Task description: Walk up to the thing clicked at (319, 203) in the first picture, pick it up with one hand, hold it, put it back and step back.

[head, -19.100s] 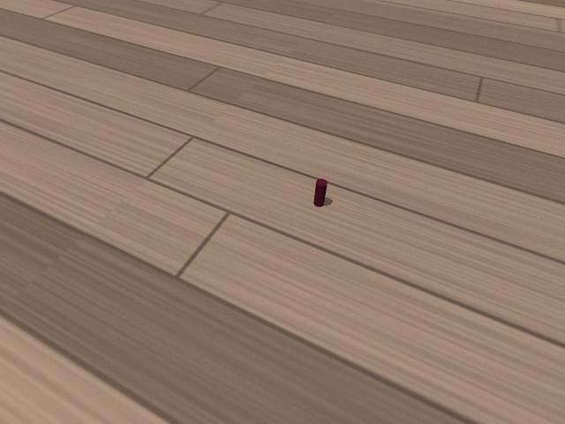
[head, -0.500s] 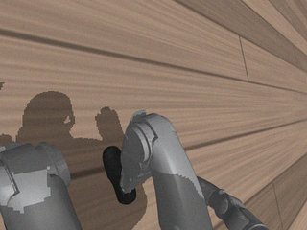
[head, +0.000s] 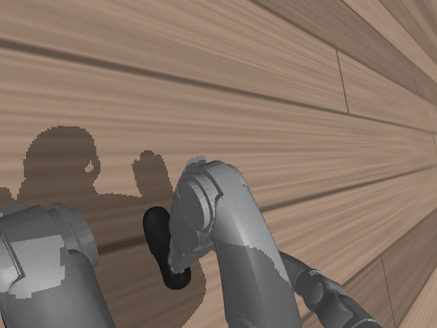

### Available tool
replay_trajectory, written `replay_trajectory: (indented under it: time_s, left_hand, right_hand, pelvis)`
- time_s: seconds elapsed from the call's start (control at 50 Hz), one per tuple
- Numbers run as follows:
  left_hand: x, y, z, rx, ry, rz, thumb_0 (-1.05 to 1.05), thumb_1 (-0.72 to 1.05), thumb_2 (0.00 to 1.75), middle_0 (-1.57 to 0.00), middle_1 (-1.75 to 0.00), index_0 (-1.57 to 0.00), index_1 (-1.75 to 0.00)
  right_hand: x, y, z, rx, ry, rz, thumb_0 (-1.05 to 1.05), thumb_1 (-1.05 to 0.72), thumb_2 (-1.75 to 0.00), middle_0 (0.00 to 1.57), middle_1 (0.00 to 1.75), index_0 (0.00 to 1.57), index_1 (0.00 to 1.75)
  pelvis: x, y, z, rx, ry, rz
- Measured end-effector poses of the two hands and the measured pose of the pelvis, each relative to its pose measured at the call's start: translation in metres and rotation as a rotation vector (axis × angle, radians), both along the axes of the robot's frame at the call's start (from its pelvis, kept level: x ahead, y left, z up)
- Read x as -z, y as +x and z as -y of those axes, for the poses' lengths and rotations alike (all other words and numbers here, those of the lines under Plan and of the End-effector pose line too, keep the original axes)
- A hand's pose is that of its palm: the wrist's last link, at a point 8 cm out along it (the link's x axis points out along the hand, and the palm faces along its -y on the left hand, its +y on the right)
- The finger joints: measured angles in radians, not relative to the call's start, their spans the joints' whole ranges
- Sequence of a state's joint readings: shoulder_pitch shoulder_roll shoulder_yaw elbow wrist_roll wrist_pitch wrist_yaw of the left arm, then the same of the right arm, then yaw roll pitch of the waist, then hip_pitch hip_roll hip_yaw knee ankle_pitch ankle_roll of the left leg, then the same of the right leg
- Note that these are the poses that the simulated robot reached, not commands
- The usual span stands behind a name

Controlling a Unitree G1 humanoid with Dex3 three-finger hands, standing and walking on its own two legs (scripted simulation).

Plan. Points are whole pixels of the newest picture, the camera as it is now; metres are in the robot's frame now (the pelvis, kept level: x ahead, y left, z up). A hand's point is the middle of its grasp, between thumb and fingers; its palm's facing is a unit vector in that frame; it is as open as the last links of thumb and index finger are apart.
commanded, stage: settle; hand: left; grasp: from the side
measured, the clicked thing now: out of the picture +0.47 +0.25 -0.23
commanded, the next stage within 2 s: lift in 1.68 s
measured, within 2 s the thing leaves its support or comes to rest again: leaves its support in 0.08 s
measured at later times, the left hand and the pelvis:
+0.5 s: hand out of the picture +0.46 +0.26 -0.10, palm faces +0.25 -0.97 -0.06, open 6.9 cm; pelvis +0.00 -0.01 +0.01, yaw +3 degrees
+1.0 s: hand out of the picture +0.46 +0.27 -0.02, palm faces +0.22 -0.97 -0.08, open 6.9 cm; pelvis +0.02 -0.02 +0.04, yaw +8 degrees
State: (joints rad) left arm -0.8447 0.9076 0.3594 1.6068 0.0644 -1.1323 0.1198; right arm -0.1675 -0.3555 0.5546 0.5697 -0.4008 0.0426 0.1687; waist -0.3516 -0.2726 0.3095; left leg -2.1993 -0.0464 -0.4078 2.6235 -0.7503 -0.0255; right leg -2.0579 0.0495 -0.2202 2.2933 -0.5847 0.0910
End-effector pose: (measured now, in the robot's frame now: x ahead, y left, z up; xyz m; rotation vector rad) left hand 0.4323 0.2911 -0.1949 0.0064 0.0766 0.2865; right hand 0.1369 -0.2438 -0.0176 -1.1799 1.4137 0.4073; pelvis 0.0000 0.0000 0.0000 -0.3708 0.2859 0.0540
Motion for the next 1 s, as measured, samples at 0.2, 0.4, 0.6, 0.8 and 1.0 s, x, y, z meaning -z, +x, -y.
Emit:
replay_trajectory:
  time_s: [0.2,0.4,0.6,0.8,1.0]
  left_hand:
    - [-0.017,0.002,0.0,0.016,0.011,0.052,0.0,0.02,1.0,-0.84,-1.03,-0.91,-1.06]
    - [-0.066,-0.001,-0.014,0.037,0.06,0.095,0.0,0.0,1.02,-0.86,-1.02,-0.92,-1.04]
    - [-0.12,-0.007,-0.023,0.056,0.076,0.091,0.0,-0.01,1.03,-0.87,-1.01,-0.94,-1.03]
    - [-0.154,-0.009,-0.023,0.065,0.075,0.059,0.0,-0.01,1.04,-0.88,-1.01,-0.94,-1.02]
    - [-0.184,-0.001,-0.024,0.067,0.079,0.041,0.01,-0.02,1.04,-0.88,-1.01,-0.94,-1.02]
  right_hand:
    - [0.003,-0.003,0.0,0.033,0.018,0.01,0.0,-0.92,-0.9,0.2,0.3,0.2,0.3]
    - [0.01,-0.008,-0.001,0.138,0.103,0.049,0.0,-0.92,-0.9,0.2,0.3,0.2,0.3]
    - [0.016,-0.001,0.004,0.25,0.194,0.124,0.0,-0.9,-0.89,0.2,0.3,0.2,0.3]
    - [0.02,0.016,0.006,0.336,0.256,0.188,0.0,-0.9,-0.89,0.2,0.3,0.2,0.3]
    - [0.026,0.029,0.012,0.398,0.289,0.224,0.0,-0.9,-0.89,0.2,0.3,0.2,0.3]
  pelvis:
    - [-0.001,-0.001,0.0,-0.006,0.009,-0.006]
    - [-0.01,0.0,0.004,-0.021,0.04,-0.057]
    - [-0.019,0.003,0.008,-0.039,0.08,-0.129]
    - [-0.029,0.009,0.012,-0.056,0.115,-0.2]
    - [-0.039,0.015,0.016,-0.069,0.15,-0.252]
